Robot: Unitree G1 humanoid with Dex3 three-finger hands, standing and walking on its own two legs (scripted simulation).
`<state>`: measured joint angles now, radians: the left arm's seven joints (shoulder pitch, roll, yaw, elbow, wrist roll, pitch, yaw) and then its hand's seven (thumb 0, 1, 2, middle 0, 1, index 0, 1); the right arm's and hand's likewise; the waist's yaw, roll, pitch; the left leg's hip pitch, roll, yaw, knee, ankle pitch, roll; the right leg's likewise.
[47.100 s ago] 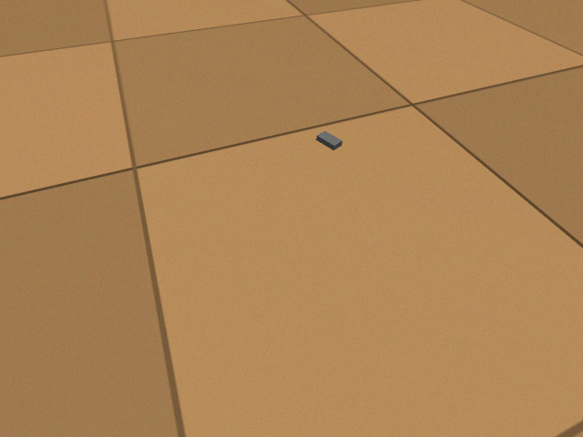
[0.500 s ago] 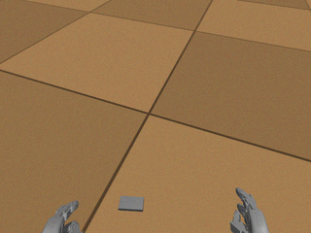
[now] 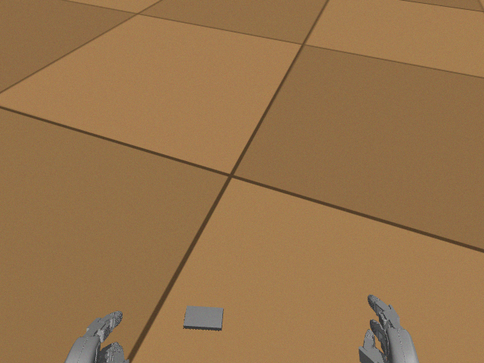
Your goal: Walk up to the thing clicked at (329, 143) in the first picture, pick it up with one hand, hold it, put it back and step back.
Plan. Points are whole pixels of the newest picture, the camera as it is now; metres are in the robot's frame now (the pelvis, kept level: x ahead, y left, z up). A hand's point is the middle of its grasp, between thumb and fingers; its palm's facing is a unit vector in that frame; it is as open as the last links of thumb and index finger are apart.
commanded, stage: home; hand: left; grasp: from above
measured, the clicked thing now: (204, 317) +0.43 +0.12 -0.70
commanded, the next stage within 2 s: stand in 0.46 s
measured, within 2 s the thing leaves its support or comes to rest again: neither
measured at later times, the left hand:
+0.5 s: hand out of the picture +0.16 +0.18 -0.05, palm faces +0.05 -0.98 -0.20, open 7.4 cm
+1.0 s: hand out of the picture +0.05 +0.24 -0.11, palm faces +0.06 -0.94 -0.32, open 7.4 cm
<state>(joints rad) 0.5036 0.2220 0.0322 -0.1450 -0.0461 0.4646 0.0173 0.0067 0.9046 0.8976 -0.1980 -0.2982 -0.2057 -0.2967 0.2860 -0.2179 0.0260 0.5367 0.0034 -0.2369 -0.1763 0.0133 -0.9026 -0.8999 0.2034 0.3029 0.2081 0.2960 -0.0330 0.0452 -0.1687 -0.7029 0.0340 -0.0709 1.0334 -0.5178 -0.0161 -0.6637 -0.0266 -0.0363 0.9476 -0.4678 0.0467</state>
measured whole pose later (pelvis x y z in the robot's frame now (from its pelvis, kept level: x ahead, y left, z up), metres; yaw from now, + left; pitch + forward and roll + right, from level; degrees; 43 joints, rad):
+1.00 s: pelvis -0.01 +0.01 +0.04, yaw +1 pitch -1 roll -1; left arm 0.25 0.29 0.06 0.87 0.05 0.04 0.03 0.00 0.90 0.90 -0.20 -0.30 -0.21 -0.30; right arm 0.21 -0.29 -0.05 0.93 -0.05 -0.01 -0.01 0.01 -0.90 -0.90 0.20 0.30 0.21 0.30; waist 0.03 -0.01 0.04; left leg -0.32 -0.01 -0.04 0.70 -0.36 0.01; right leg -0.30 -0.07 -0.02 0.66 -0.34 0.06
